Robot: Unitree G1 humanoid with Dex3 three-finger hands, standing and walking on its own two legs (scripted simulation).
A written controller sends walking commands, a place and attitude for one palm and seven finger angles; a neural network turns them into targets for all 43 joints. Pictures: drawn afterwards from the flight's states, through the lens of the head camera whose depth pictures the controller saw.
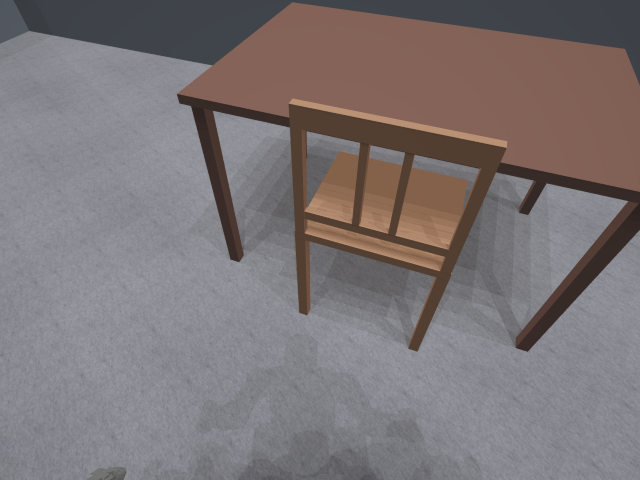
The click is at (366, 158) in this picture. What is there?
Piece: chair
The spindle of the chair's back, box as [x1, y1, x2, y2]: [352, 142, 370, 225]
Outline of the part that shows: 361,142 359,150 352,224 358,225 360,221 370,145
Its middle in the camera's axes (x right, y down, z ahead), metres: +0.09 -0.12 +0.91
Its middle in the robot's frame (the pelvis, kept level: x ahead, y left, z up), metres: +0.76 -0.05 -0.12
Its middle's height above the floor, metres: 0.65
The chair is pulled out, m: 0.00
